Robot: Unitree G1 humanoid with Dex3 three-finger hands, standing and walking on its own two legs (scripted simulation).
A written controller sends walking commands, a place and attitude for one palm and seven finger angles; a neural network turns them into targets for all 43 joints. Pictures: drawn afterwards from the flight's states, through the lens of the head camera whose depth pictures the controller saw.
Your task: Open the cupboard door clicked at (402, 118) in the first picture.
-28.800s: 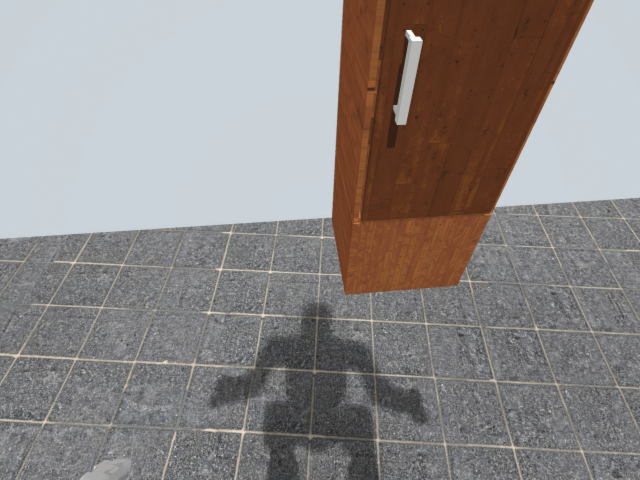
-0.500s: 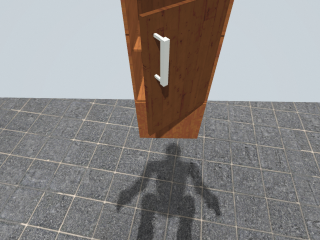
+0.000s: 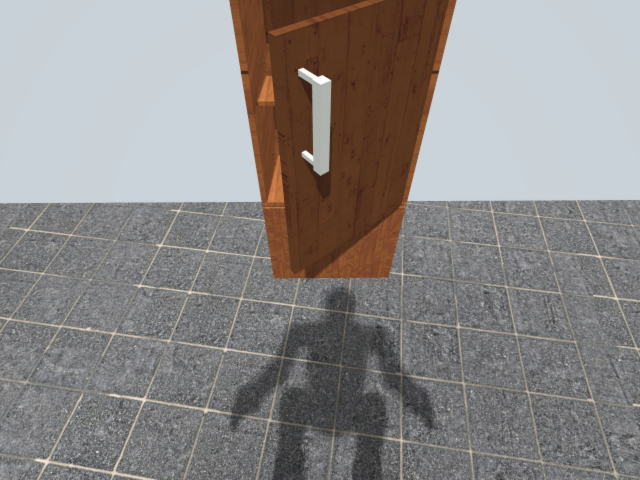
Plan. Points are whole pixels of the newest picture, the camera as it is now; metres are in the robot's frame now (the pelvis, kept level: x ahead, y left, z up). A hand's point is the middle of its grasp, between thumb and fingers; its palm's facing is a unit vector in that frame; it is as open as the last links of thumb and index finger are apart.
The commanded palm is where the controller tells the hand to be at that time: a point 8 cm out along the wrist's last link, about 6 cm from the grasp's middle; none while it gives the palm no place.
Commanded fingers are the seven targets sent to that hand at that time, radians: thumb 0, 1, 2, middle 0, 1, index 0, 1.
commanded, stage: walk to a spot facing it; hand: left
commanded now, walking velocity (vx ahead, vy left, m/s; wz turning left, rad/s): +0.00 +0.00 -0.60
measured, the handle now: (313, 124) +0.64 +0.06 +0.09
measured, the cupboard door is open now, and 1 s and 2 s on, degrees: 39 39 39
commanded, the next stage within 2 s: none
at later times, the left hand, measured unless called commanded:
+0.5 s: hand out of the picture +0.04 +0.16 -0.16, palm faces -0.17 -0.94 -0.28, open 7.4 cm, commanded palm none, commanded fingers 0.00 0.90 0.90 -0.20 -0.30 -0.20 -0.30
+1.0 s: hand (220, 469) +0.16 +0.16 -0.18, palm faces -0.43 -0.87 -0.24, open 7.4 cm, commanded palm none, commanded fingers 0.00 0.90 0.90 -0.20 -0.30 -0.20 -0.30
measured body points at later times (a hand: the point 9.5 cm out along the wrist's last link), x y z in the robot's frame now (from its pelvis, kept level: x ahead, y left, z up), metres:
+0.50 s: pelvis -0.03 -0.04 +0.00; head +0.02 -0.08 +0.44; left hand +0.05 +0.21 -0.14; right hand -0.02 -0.30 -0.16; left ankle -0.02 +0.14 -0.66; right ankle -0.04 -0.11 -0.75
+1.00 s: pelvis -0.01 +0.00 -0.01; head +0.05 -0.01 +0.44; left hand +0.18 +0.21 -0.16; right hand -0.06 -0.26 -0.14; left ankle +0.03 +0.14 -0.75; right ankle -0.07 -0.12 -0.69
